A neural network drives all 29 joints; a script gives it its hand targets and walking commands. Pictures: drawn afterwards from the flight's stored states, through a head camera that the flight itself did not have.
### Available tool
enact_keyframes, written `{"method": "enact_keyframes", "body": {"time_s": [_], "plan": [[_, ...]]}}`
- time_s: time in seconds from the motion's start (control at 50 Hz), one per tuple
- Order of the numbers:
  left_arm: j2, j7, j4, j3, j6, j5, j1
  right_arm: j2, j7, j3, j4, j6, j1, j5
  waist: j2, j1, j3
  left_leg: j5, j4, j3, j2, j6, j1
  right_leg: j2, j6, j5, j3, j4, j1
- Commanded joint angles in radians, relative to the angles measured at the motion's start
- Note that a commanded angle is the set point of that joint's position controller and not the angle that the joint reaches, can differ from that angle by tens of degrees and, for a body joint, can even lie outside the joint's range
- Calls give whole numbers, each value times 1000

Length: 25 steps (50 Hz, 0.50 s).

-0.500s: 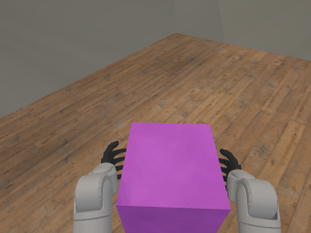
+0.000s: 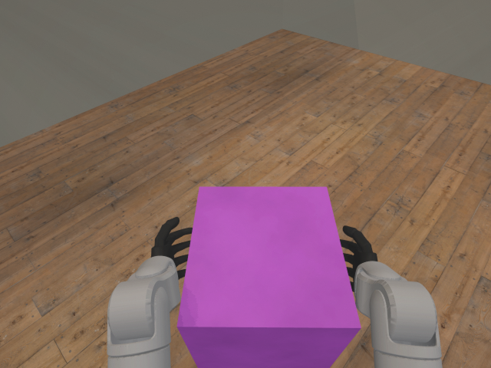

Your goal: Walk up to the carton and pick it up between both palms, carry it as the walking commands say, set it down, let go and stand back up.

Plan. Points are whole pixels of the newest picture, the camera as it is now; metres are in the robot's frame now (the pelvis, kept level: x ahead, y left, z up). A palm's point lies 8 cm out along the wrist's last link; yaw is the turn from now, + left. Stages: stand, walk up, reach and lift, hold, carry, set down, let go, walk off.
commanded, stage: carry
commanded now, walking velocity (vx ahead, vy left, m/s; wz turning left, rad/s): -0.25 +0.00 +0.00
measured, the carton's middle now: (262, 286) +0.28 +0.02 +0.01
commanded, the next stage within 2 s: none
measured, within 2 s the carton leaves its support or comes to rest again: neither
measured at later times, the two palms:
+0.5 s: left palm out of the picture +0.05 +0.12 +0.08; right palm out of the picture +0.04 -0.17 +0.07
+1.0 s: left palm out of the picture -0.15 +0.07 +0.09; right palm out of the picture -0.18 -0.22 +0.07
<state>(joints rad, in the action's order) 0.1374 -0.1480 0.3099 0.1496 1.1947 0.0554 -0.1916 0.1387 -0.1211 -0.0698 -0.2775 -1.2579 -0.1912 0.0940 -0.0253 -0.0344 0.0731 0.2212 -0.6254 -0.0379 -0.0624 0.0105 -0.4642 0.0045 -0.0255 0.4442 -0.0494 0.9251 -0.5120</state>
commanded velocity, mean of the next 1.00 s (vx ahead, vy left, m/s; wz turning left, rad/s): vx -0.25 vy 0.00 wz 0.00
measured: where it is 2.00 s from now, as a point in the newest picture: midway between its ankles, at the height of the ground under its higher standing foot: outside the picture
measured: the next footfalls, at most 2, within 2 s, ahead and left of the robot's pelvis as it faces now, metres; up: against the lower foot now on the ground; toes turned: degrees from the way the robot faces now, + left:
right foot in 0.06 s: +0.00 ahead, -0.13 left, +0.00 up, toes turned -4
left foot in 0.36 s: -0.12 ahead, +0.08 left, +0.00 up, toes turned +3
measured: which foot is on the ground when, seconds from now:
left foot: down 0.00-0.08, up 0.10-0.34, down 0.36-0.68, up 0.70-0.98, down 1.00-1.00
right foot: up 0.00-0.04, down 0.06-0.40, up 0.42-0.66, down 0.68-1.00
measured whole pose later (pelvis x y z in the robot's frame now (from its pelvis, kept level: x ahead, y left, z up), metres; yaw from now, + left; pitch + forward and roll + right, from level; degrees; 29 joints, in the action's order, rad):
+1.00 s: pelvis -0.45 -0.06 -0.01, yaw -1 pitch +4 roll +1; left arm 0.15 -0.13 0.29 0.12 1.18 0.10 -0.26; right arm 0.14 -0.13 -0.12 -0.32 -1.23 -0.19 0.07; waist 0.02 0.05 0.06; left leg 0.39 -0.65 -0.07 0.01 0.00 -0.34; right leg -0.04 0.05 0.06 -0.09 0.56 -0.56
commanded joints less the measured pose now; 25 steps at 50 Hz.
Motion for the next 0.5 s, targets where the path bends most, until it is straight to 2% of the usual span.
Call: {"method": "enact_keyframes", "body": {"time_s": [0.0,0.02,0.04,0.06,0.08,0.1,0.12,0.14,0.2,0.24,0.28,0.3,0.32,0.34,0.36,0.38,0.4,0.42,0.44,0.48], "plan": [[951,317,64,-788,22,-441,-507,889,245,610,-142,66,-464,-345,-209,27,453,-651,56,170,-200,119,379,17,9,-157,-61,-485,159],[945,322,44,-779,21,-433,-491,887,242,611,-130,68,-450,-336,-154,28,462,-563,13,150,-160,78,285,-52,13,-248,6,-538,276],[936,328,27,-768,18,-423,-479,888,241,618,-131,71,-455,-337,-25,34,454,-323,-44,110,-95,33,139,-141,30,-419,122,-532,391],[928,332,36,-761,14,-419,-478,893,241,631,-138,74,-458,-339,167,36,434,2,-125,34,-10,-15,-66,-292,92,-796,250,-469,508],[959,332,20,-754,2,-397,-424,896,247,669,-205,72,-519,-364,405,20,413,338,-282,-33,45,-29,-134,-419,217,-1052,327,-439,424],[964,334,35,-749,-2,-397,-447,921,249,681,-207,76,-557,-383,348,15,387,364,-444,14,45,-22,-132,-418,244,-993,317,-474,355],[965,338,49,-742,-1,-410,-495,947,248,674,-177,84,-573,-388,228,19,381,330,-520,34,46,-9,-146,-379,228,-932,241,-462,363],[970,336,62,-743,-7,-408,-510,960,251,694,-195,90,-606,-408,173,25,381,286,-531,36,49,-8,-156,-338,204,-911,194,-439,364],[950,318,103,-729,-14,-379,-499,939,254,722,-252,90,-630,-449,173,26,387,248,-389,-16,51,-22,-108,-287,175,-741,170,-453,362],[929,308,94,-709,-7,-354,-458,923,256,721,-246,79,-616,-458,200,18,413,254,-257,-32,66,-21,-33,-277,175,-590,180,-490,364],[909,297,74,-693,-1,-326,-408,909,263,717,-230,66,-593,-462,217,13,425,239,-88,-45,83,-14,46,-275,182,-511,194,-512,367],[904,294,60,-689,3,-316,-387,910,268,714,-217,61,-575,-460,210,19,435,192,47,-56,88,-7,103,-265,171,-490,182,-501,370],[902,291,43,-690,6,-309,-369,911,273,710,-202,58,-560,-455,170,24,440,102,184,-39,66,-1,179,-247,145,-462,164,-476,340],[908,289,32,-699,8,-311,-380,911,278,701,-184,57,-559,-446,64,28,440,62,237,71,-22,21,280,-208,101,-357,143,-406,228],[919,288,45,-709,6,-317,-392,906,283,689,-174,60,-545,-435,-133,32,408,-57,272,307,-200,89,342,-109,31,-167,71,-295,39],[928,295,95,-730,6,-333,-462,934,289,674,-146,70,-503,-426,-312,49,341,-210,275,413,-359,198,236,-22,10,90,-33,-73,-54],[955,297,103,-756,4,-357,-524,946,293,661,-147,74,-523,-428,-270,54,306,-244,300,402,-383,240,135,-5,16,119,10,161,-34],[982,301,84,-766,-1,-368,-540,946,293,672,-182,73,-567,-427,-132,50,270,-179,310,335,-331,221,84,3,21,60,47,292,-30],[988,306,93,-776,-7,-384,-557,938,290,681,-208,74,-598,-428,-61,45,257,-74,301,262,-279,189,57,-9,18,-7,49,329,-39],[978,312,107,-780,-4,-413,-569,930,277,669,-215,77,-603,-420,-98,34,265,-2,291,160,-212,140,56,-23,8,-60,10,241,-30]]}}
